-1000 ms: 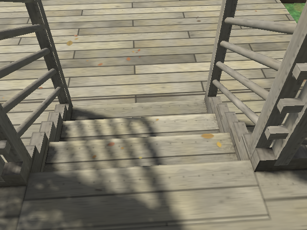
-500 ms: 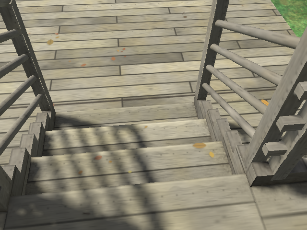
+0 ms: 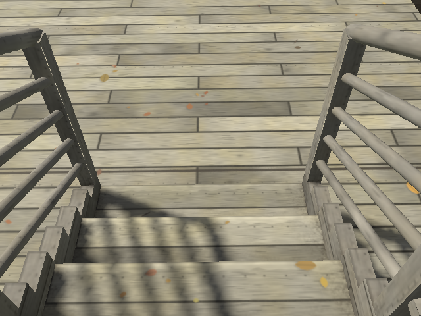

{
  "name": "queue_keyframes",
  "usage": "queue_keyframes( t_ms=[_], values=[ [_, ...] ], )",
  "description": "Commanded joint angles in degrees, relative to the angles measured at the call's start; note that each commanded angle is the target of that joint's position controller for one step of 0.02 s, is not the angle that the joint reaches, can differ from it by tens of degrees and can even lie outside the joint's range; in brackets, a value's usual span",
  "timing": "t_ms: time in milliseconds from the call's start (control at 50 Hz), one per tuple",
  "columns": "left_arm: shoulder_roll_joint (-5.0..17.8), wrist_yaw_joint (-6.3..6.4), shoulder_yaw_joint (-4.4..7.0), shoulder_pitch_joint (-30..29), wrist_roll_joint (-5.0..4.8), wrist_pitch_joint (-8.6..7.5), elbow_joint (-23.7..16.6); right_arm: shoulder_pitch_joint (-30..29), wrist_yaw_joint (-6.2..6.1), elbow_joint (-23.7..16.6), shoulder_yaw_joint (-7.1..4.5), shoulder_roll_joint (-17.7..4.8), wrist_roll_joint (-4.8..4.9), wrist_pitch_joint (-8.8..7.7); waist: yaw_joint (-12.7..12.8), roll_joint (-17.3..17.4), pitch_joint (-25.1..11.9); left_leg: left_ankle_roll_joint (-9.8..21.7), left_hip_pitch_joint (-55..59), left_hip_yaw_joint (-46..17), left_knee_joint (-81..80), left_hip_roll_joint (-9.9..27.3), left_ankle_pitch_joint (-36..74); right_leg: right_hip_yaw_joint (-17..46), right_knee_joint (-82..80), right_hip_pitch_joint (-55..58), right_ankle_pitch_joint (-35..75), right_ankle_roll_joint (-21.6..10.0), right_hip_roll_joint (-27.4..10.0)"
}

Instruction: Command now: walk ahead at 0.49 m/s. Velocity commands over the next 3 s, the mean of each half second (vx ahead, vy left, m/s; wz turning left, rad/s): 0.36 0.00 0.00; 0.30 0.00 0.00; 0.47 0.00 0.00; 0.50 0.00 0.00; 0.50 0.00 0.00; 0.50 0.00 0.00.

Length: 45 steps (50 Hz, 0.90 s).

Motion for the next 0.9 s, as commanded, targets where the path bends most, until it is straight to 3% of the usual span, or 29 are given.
queue_keyframes(
  t_ms=[20, 60, 100, 140, 160, 180, 200, 220, 240, 260, 280, 320, 360, 420, 440, 460, 500, 560, 600, 620, 640, 660, 680, 720, 760, 820, 900],
  values=[
    [7.4, 0.88, 0.83, 4.2, -0.19, -0.30, -1.2, -7.2, 0.06, -5.0, -0.15, -2.5, -0.06, -0.84, 0.6, -4.5, 5.1, -0.2, 1.5, 2.1, -5.8, -2.4, 1.9, 8.3, -3.9, -2.9, 23.4, -5.9, -16.0],
    [7.8, 1.25, 0.64, 4.2, 0.23, 0.12, -0.8, -9.6, 0.36, -6.2, -0.27, -2.7, -0.08, -1.10, 0.3, -4.8, 5.6, 0.7, 0.9, 1.7, -8.3, -3.2, -1.1, 8.6, -1.8, 1.6, 28.0, -5.7, -17.3],
    [7.9, 1.52, 0.59, 3.1, 0.76, 0.31, -0.9, -8.5, 0.54, -5.9, -0.62, -3.6, -0.28, -1.69, -0.9, -5.1, 4.7, 2.8, 3.2, 1.8, -10.3, -4.3, -5.1, 8.2, 2.3, 5.3, 35.8, -5.2, -18.4],
    [9.8, 1.88, 0.91, 0.6, 0.98, 0.48, -1.7, -0.6, -0.28, -3.1, -1.50, -5.0, -0.44, -2.41, -4.2, -5.3, 0.2, 4.9, 14.6, 3.3, -13.1, -7.9, -9.6, 7.3, 12.4, 5.9, 51.3, -3.6, -17.6],
    [10.3, 1.76, 0.95, -0.5, 0.70, 0.69, -1.8, 9.0, -0.90, -0.1, -2.19, -6.0, -0.61, -3.11, -8.6, -4.4, -4.7, 6.5, 26.7, 3.1, -16.6, -8.6, -6.7, 5.5, 23.2, 2.6, 50.9, -2.3, -15.7],
    [8.4, 1.55, 0.30, -0.8, -0.10, 0.62, -3.5, 19.8, -1.69, 2.2, -3.46, -10.4, -1.77, -3.69, -12.3, 0.2, -12.2, 9.7, 42.8, -8.8, -17.5, 2.4, -9.3, 3.2, 40.7, -9.4, 33.6, -0.9, -13.0],
    [2.7, 0.87, -0.79, 6.2, -2.00, 0.65, -4.2, 21.8, -1.71, 2.0, -4.53, -14.6, -1.98, -3.17, -8.7, 11.3, -20.4, 17.5, 60.3, -35.4, -20.5, 18.2, -13.0, 0.5, 62.2, -31.4, -11.0, 1.7, -2.4],
    [8.2, 1.38, 0.95, 4.7, -0.56, 0.94, -2.7, 19.3, -1.17, 2.0, -4.20, -11.9, 0.68, -1.93, -9.2, 5.1, -17.2, 18.2, 55.6, -40.0, -25.0, 17.6, -9.9, 6.6, 69.6, -37.3, -15.0, 1.1, -2.5],
    [8.7, 1.54, 1.36, -1.0, -0.57, 0.85, -4.5, 13.7, -1.18, 1.1, -3.19, -8.9, 0.98, -1.78, -7.1, 2.3, -8.3, 16.1, 46.8, -28.6, -25.2, 15.3, 0.3, 7.9, 69.3, -38.3, -10.1, 1.1, -4.9],
    [7.4, 1.61, 1.06, -3.4, -1.00, 0.78, -5.1, 9.9, -0.93, 0.3, -2.38, -6.4, 0.71, -2.27, -5.5, -0.3, -4.7, 14.6, 39.5, -21.7, -26.1, 13.6, 14.3, 8.4, 65.9, -35.2, -7.3, 1.7, -6.5],
    [7.1, 1.76, 1.28, -3.9, -0.76, 1.50, -5.1, 8.7, -1.01, 0.5, -1.77, -4.9, 0.50, -2.88, -3.4, -1.2, -2.6, 12.1, 34.3, -16.1, -26.2, 11.1, 24.8, 8.9, 61.7, -31.6, -6.9, 2.4, -7.9],
    [5.0, 1.93, 1.22, -3.2, 0.11, 3.86, -4.9, 8.3, -1.10, 1.4, -0.77, -3.5, 0.50, -4.19, -0.8, -0.1, -1.7, 9.5, 26.7, -8.7, -28.0, 8.0, 33.3, 8.8, 52.4, -23.5, -6.9, 4.0, -7.9],
    [4.0, 2.06, 1.28, -3.1, 0.52, 5.91, -4.8, 9.7, -0.90, 2.8, -0.59, -5.0, 0.50, -5.16, 0.8, 1.6, -3.0, 9.4, 25.1, -4.8, -27.3, 5.9, 41.4, 7.4, 47.0, -20.2, -4.1, 5.1, -6.0],
    [3.4, 1.92, 0.66, -7.5, 0.50, 7.16, -5.3, 8.7, -1.24, 3.5, 0.69, -4.8, 0.75, -4.46, 1.0, 2.6, -4.1, 6.6, 24.5, -0.7, -26.3, 3.2, 42.6, 5.9, 35.2, -17.4, 1.5, 6.1, -6.0],
    [3.3, 1.88, 0.41, -9.1, 0.33, 7.41, -5.5, 9.4, -1.39, 3.9, 0.86, -5.4, 0.92, -3.93, 0.3, 3.8, -4.6, 5.7, 25.0, -0.5, -26.2, 2.9, 41.4, 5.2, 32.6, -16.7, 3.1, 6.4, -5.9],
    [2.9, 1.82, -0.27, -8.8, 0.30, 8.14, -4.6, 10.7, -1.60, 4.8, 1.52, -4.4, 0.61, -3.26, -0.3, 4.9, -6.5, 4.5, 24.5, 0.4, -26.3, 2.6, 39.8, 4.8, 33.1, -13.1, 4.2, 6.7, -6.2],
    [4.0, 2.00, -0.76, -11.5, 0.15, 8.81, -4.9, 11.6, -1.78, 5.8, 1.87, -4.9, 0.51, -2.06, -1.3, 5.0, -4.5, 4.4, 23.6, -1.2, -27.9, 2.9, 29.5, 4.3, 30.4, -12.6, 2.6, 7.0, -6.8],
    [4.8, 2.30, -1.84, -14.4, 0.20, 8.43, -4.8, 11.4, -2.38, 6.7, 2.44, -4.6, 0.34, -0.70, -2.4, 3.4, -1.3, 6.0, 24.1, -4.9, -28.4, 4.2, 15.4, 4.3, 22.5, -11.2, -1.8, 6.6, -8.0],
    [5.7, 2.21, -2.37, -12.3, 1.01, 7.03, -3.8, 13.3, -2.60, 8.0, 1.64, -7.0, 0.97, 0.09, -1.8, 0.7, -0.7, 6.7, 23.8, -8.0, -28.7, 3.0, -7.1, 4.6, 14.0, -7.1, -0.2, 5.0, -8.6],
    [7.6, 2.22, -2.12, -9.9, 1.54, 6.14, -2.9, 14.9, -2.73, 8.3, 1.00, -7.7, 0.61, 0.48, -2.4, -1.2, 0.8, 7.4, 22.6, -8.9, -27.3, 1.6, -16.1, 6.7, 13.7, -6.3, -1.9, 3.7, -10.2],
    [10.0, 2.17, -1.56, -9.9, 0.94, 5.78, -1.8, 17.9, -2.45, 8.3, 1.00, -5.6, 0.91, 0.74, -5.1, -6.2, 2.2, 7.4, 19.6, -7.9, -26.5, -1.7, -24.6, 9.5, 14.0, -5.8, -5.1, 0.9, -11.3],
    [9.5, 1.08, -0.97, -9.7, -0.27, 5.79, -0.9, 15.3, -2.08, 7.8, 0.75, -6.2, 1.06, 1.28, -3.5, -9.0, 5.0, 6.5, 19.0, -5.6, -25.8, -4.6, -30.8, 12.2, 9.9, -10.6, -13.8, -1.3, -10.7],
    [8.9, 0.67, -0.92, -9.1, -0.39, 5.52, -0.7, 12.9, -1.82, 7.0, 0.36, -7.0, 0.77, 1.51, -2.6, -10.0, 7.1, 5.6, 18.5, -3.8, -22.5, -6.0, -31.4, 15.5, 5.9, -12.4, -18.9, -2.8, -12.1],
    [10.1, 0.57, -0.12, -5.8, -0.03, 5.45, 0.7, 11.5, -1.25, 6.3, 0.22, -5.5, 0.26, 1.40, -1.6, -14.8, 6.7, 4.4, 16.2, 0.5, -13.2, -8.7, -26.8, 25.0, -1.4, -9.7, -20.5, -6.7, -18.2],
    [10.8, 0.55, 0.67, -4.9, 0.16, 4.93, 0.7, 12.7, -1.05, 6.7, -0.09, -4.8, -0.04, 0.66, -1.9, -12.2, 5.5, 4.5, 14.7, -0.6, -9.0, -8.0, -26.8, 29.3, -3.4, -7.0, -12.8, -10.2, -22.2],
    [10.8, 0.26, 1.31, -5.3, 0.11, 4.05, 0.7, 11.1, -0.64, 6.4, -0.56, -5.0, -0.21, 0.39, -2.0, -7.5, 2.7, 3.2, 16.2, -1.1, -3.4, -7.0, -26.9, 24.7, -4.0, -5.7, -4.0, -9.9, -21.8],
    [11.4, 0.61, 1.36, -6.6, -0.09, 4.19, 0.4, 10.3, -0.49, 5.5, -0.57, -4.1, -0.23, 0.53, -3.1, -7.2, 2.8, 1.7, 21.2, 1.1, -7.3, -7.2, -23.0, 17.6, -2.5, -9.1, 1.7, -7.8, -19.0]
  ],
)
Next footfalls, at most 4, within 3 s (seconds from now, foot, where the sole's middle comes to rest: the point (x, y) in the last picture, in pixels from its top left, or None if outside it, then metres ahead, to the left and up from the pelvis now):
0.18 left None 0.28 0.10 -0.78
0.62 right None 0.30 -0.07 -0.78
0.98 left None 0.36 0.14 -0.78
1.46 right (229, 296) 0.62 0.00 -0.94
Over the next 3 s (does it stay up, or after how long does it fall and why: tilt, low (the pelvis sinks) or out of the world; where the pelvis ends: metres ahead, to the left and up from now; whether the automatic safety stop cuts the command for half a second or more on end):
stays up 1.39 0.14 -0.56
